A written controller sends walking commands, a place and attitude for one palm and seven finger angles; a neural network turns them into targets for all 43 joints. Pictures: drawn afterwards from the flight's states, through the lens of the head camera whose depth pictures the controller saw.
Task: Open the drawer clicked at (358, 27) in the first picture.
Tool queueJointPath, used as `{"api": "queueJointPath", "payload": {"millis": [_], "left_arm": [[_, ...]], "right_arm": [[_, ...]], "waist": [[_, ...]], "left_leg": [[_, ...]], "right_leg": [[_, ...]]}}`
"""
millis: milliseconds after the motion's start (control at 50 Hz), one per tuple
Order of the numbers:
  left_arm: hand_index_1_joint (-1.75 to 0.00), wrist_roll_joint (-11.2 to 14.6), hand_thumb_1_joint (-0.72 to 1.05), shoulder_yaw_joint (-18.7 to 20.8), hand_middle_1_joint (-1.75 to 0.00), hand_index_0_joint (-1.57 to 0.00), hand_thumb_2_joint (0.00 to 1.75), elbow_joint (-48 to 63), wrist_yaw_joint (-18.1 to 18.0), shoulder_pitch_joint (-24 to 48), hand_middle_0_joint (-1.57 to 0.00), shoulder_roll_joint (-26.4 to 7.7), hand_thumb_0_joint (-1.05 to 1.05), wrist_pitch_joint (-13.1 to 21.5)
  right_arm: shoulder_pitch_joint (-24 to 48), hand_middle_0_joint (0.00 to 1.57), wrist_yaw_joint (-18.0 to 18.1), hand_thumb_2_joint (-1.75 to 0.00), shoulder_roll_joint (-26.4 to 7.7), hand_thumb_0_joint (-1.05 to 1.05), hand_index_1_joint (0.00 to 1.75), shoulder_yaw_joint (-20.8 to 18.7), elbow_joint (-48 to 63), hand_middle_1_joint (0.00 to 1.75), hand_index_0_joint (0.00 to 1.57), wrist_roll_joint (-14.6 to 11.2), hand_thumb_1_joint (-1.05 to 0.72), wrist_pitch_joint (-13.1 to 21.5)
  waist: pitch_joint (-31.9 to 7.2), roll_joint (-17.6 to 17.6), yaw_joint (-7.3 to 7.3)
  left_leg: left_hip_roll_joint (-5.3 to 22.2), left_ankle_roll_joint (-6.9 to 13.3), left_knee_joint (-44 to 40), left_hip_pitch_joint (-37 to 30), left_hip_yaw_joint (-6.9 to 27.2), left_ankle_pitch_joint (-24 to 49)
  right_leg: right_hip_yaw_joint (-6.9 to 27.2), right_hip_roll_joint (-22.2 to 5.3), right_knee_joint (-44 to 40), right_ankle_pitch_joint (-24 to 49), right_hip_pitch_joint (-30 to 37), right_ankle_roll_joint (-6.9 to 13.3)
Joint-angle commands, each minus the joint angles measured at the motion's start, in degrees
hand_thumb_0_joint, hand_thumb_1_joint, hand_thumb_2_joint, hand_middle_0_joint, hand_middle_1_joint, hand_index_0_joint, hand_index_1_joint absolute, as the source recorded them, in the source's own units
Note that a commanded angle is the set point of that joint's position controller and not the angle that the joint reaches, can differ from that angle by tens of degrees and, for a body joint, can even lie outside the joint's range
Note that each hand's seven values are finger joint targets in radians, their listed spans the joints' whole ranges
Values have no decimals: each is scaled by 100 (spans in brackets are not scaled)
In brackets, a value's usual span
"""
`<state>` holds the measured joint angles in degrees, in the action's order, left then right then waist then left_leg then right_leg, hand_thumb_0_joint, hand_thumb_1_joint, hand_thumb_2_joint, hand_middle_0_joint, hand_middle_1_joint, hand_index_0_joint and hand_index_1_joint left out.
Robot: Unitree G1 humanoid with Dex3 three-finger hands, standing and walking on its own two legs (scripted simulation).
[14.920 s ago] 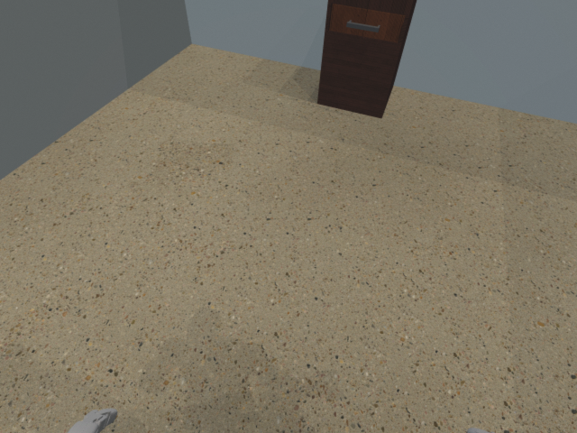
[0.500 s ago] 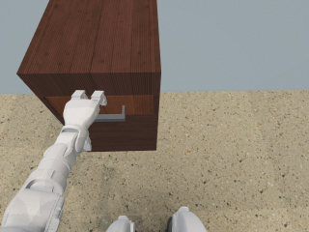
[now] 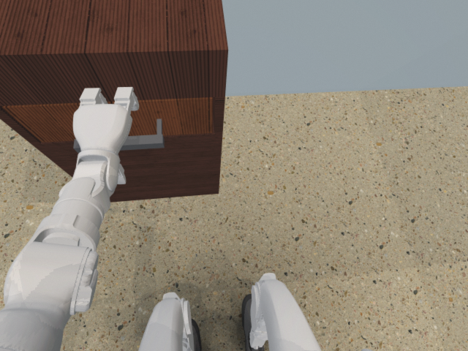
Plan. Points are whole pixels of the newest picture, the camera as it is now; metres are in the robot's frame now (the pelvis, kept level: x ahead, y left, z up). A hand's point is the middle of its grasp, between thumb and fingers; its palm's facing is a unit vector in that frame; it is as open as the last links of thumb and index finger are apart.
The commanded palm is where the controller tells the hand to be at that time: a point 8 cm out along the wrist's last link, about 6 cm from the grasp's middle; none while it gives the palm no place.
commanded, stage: move the hooked fingers above the handle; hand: left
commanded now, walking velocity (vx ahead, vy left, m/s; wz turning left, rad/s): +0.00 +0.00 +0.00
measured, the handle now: (121, 134) +0.54 +0.19 -0.11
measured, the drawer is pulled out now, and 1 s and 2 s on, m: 0.00 0.00 0.00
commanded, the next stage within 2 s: none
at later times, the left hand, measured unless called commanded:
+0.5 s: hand (114, 141) +0.49 +0.18 -0.04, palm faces -0.03 -0.04 -1.00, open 13.9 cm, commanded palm +0.47 +0.19 +0.00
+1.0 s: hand (113, 136) +0.50 +0.18 -0.04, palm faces -0.03 -0.03 -1.00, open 13.8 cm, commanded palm +0.47 +0.18 +0.00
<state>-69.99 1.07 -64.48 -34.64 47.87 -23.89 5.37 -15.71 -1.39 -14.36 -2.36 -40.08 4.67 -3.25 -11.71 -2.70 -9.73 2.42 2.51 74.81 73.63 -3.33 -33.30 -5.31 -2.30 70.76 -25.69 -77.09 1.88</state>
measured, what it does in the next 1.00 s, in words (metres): stands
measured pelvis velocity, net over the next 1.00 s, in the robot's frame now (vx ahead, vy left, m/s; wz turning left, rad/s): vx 0.00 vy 0.00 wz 0.00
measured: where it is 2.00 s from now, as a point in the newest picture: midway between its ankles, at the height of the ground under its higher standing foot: outside the picture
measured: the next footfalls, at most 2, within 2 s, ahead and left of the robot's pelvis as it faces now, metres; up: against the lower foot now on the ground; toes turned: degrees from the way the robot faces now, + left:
none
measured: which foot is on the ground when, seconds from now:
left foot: down 0.00-1.00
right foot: down 0.00-1.00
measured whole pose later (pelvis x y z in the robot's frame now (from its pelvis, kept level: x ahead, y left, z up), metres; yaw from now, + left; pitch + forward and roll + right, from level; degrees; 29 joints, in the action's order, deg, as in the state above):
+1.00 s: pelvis +0.00 +0.00 +0.01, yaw +0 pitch +31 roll -2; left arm -66.4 -1.4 -64.9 -31.7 48.8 -23.3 1.3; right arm -15.1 -1.1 -14.4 -1.5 -38.1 3.3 -3.2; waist -11.1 -3.1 -9.1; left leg 2.4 2.4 73.0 71.7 -3.1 -32.6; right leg -5.4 -2.0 68.9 -25.1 -75.1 1.9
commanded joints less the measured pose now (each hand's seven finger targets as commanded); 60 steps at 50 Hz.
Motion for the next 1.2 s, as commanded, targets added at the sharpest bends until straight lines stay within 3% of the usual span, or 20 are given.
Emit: {"api": "queueJointPath", "payload": {"millis": [0, 80, 120, 160, 260, 320, 360, 500, 600, 620, 660, 760, 800, 860, 920, 1000, 1040, 1080, 1120, 1180], "left_arm": [[-120, 192, -50, 614, -120, -30, 30, 881, -224, 1643, -30, -1771, 0, -636], [-120, 389, -50, 371, -120, -30, 30, 1082, 40, 1854, -30, -1649, 0, -978], [-120, 524, -50, 300, -120, -30, 30, 1451, 263, 2120, -30, -1687, 0, -854], [-120, 620, -50, -39, -120, -30, 30, 1890, 528, 2350, -30, -1275, 0, -537], [-120, 561, -50, -598, -120, -30, 30, 1591, 774, 2258, -30, -557, 0, 100], [-120, 411, -50, -402, -120, -30, 30, 897, 532, 2079, -30, -694, 0, 126], [-120, 350, -50, -8, -120, -30, 30, 601, 329, 1964, -30, -1134, 0, 21], [-120, 174, -50, 446, -120, -30, 30, 957, -11, 1745, -30, -1752, 0, -440], [-120, 483, -50, 279, -120, -30, 30, 1960, 237, 2009, -30, -1487, 0, -324], [-120, 528, -50, 281, -120, -30, 30, 2019, 296, 1933, -30, -1488, 0, -279], [-120, 572, -50, -56, -120, -30, 30, 2127, 373, 2203, -30, -1111, 0, -168], [-120, 438, -50, -288, -120, -30, 30, 1612, 288, 2420, -30, -884, 0, -70], [-120, 424, -50, -200, -120, -30, 30, 1068, 218, 2196, -30, -921, 0, -172], [-120, 437, -50, -86, -120, -30, 30, 560, 181, 1911, -30, -990, 0, -384], [-120, 407, -50, 71, -120, -30, 30, 352, 217, 1612, -30, -1235, 0, -564], [-120, 345, -50, 231, -120, -30, 30, 803, 314, 1450, -30, -1484, 0, -527], [-120, 358, -50, 86, -120, -30, 30, 838, 339, 1387, -30, -1246, 0, -546], [-120, 441, -50, 110, -120, -30, 30, 1232, 364, 1534, -30, -1222, 0, -374], [-120, 522, -50, 223, -120, -30, 30, 1848, 377, 1698, -30, -1344, 0, -93], [-120, 440, -50, 37, -120, -30, 30, 2416, 294, 1959, -30, -1113, 0, 247]], "right_arm": [[-829, 20, -58, -90, -955, 0, 30, -310, 466, 30, 20, -55, -90, -28], [-883, 20, -7, -90, -981, 0, 30, -314, 485, 30, 20, -186, -90, -84], [-867, 20, 77, -90, -981, 0, 30, -316, 478, 30, 20, -222, -90, -34], [-886, 20, 157, -90, -921, 0, 30, -361, 452, 30, 20, -223, -90, 51], [-1000, 20, 214, -90, -884, 0, 30, -381, 169, 30, 20, -158, -90, 205], [-961, 20, 194, -90, -877, 0, 30, -309, 154, 30, 20, -144, -90, 194], [-881, 20, 174, -90, -911, 0, 30, -249, 206, 30, 20, -122, -90, 174], [-781, 20, 60, -90, -942, 0, 30, -246, 588, 30, 20, -114, -90, 64], [-919, 20, 81, -90, -942, 0, 30, -389, 536, 30, 20, -169, -90, 73], [-929, 20, 99, -90, -940, 0, 30, -396, 491, 30, 20, -175, -90, 70], [-956, 20, 131, -90, -923, 0, 30, -415, 344, 30, 20, -171, -90, 92], [-1007, 20, 172, -90, -917, 0, 30, -377, 86, 30, 20, -132, -90, 124], [-1008, 20, 149, -90, -914, 0, 30, -338, 78, 30, 20, -131, -90, 120], [-950, 20, 97, -90, -912, 0, 30, -268, 171, 30, 20, -121, -90, 82], [-913, 20, 54, -90, -934, 0, 30, -221, 355, 30, 20, -132, -90, 37], [-901, 20, 69, -90, -934, 0, 30, -254, 518, 30, 20, -153, -90, -31], [-887, 20, 77, -90, -912, 0, 30, -270, 535, 30, 20, -179, -90, -38], [-902, 20, 102, -90, -923, 0, 30, -305, 526, 30, 20, -178, -90, -6], [-902, 20, 126, -90, -911, 0, 30, -350, 508, 30, 20, -168, -90, 31], [-945, 20, 157, -90, -890, 0, 30, -425, 357, 30, 20, -121, -90, 62]], "waist": [[-3573, -652, 328], [-3603, -175, 134], [-3701, -23, 57], [-3882, -62, -94], [-2764, -316, -289], [-1983, -253, -240], [-1857, -229, -90], [-3265, -504, 241], [-4182, -449, 122], [-4176, -417, 137], [-3968, -286, -89], [-2848, -387, -237], [-2419, -244, -212], [-2327, -375, -74], [-2441, -208, 24], [-3107, -105, 167], [-2954, -50, 120], [-3083, -41, 102], [-3635, -237, 164], [-3785, -482, 57]], "left_leg": [[-267, -27, -879, -1708, 338, 2750], [-241, 25, -1035, -1755, 384, 2488], [-231, 65, -1092, -1768, 388, 2170], [-211, 85, -1113, -2118, 482, 2142], [-173, 76, -1118, -2300, 572, 1827], [-219, 68, -1077, -1638, 514, 1423], [-246, 68, -1039, -1250, 439, 1388], [-265, 34, -837, -1368, 310, 2172], [-205, 33, -877, -2150, 451, 2541], [-203, 29, -918, -2210, 474, 2516], [-167, 46, -951, -2341, 581, 2435], [-167, 44, -1054, -2189, 580, 2090], [-196, 53, -1054, -1897, 514, 1945], [-234, 40, -1072, -1671, 426, 2031], [-259, 64, -1007, -1369, 302, 2037], [-263, 70, -935, -1403, 249, 2328], [-245, 61, -973, -1428, 265, 2228], [-216, 63, -988, -1602, 331, 2229], [-227, 61, -957, -1901, 367, 2350], [-167, 28, -946, -2490, 554, 2639]], "right_leg": [[344, 297, -512, 2063, 2686, 57], [360, 286, -747, 2067, 3025, -36], [410, 280, -892, 1849, 3187, -70], [423, 280, -980, 1761, 3053, -67], [297, 291, -1109, 1007, 1945, 8], [256, 294, -1049, 605, 1565, 63], [283, 291, -981, 583, 1647, 87], [386, 292, -593, 1557, 2509, 48], [412, 297, -729, 2041, 2964, -32], [406, 298, -759, 2009, 2994, -30], [364, 289, -836, 1840, 2704, -44], [262, 296, -980, 1225, 1961, 14], [251, 311, -1017, 1082, 1881, 29], [262, 310, -955, 1208, 1974, 62], [325, 319, -890, 1425, 2329, 44], [410, 306, -760, 2001, 2909, 14], [396, 301, -802, 1900, 2817, 3], [393, 295, -815, 1840, 2787, -14], [434, 291, -800, 1954, 2948, -14], [350, 289, -766, 1894, 2526, 1]]}}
